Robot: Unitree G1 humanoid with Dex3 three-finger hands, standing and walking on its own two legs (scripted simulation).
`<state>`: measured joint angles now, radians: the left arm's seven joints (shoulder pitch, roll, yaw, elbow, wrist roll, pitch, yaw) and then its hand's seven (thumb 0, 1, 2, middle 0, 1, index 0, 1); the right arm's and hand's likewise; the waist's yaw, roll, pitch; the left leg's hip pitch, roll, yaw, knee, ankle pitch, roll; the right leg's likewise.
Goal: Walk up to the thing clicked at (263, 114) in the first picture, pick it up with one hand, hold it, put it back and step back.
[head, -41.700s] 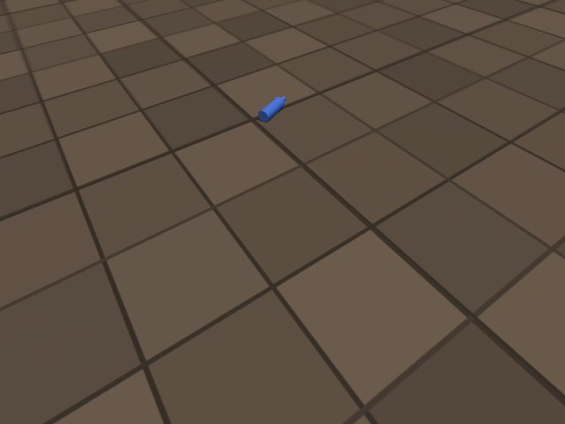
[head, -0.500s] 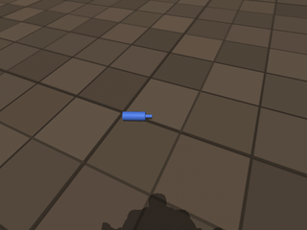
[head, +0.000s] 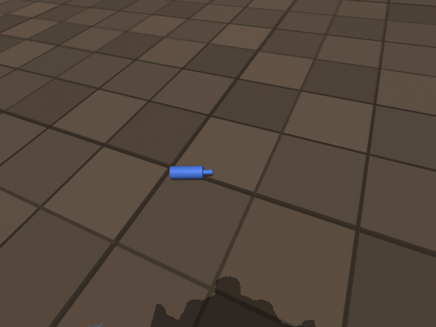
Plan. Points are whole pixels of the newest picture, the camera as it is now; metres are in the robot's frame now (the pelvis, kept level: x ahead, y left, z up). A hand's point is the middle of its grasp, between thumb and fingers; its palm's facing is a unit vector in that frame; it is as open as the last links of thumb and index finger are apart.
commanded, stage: step back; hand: left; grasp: from above
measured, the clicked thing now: (191, 172) +1.07 +0.26 -0.73
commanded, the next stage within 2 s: stand in 0.14 s
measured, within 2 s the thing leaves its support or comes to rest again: neither
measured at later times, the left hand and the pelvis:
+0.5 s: hand out of the picture +0.12 +0.26 -0.14, palm faces -0.01 -0.95 -0.31, open 7.4 cm; pelvis +0.02 +0.02 +0.02, yaw +0 degrees
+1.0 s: hand out of the picture +0.07 +0.25 -0.14, palm faces -0.02 -0.94 -0.35, open 7.4 cm; pelvis +0.00 +0.00 +0.02, yaw +0 degrees
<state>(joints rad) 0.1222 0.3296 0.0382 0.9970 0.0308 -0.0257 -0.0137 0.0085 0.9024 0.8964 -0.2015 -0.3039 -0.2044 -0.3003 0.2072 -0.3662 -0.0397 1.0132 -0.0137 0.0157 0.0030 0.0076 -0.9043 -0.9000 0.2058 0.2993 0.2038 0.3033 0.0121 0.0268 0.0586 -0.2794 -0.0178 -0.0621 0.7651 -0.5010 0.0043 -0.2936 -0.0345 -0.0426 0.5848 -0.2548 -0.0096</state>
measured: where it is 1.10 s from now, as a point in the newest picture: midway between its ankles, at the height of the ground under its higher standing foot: outside the picture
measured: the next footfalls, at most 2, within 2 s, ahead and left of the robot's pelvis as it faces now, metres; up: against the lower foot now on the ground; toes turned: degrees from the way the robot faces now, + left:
none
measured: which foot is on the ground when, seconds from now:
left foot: down 0.00-1.00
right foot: down 0.00-1.00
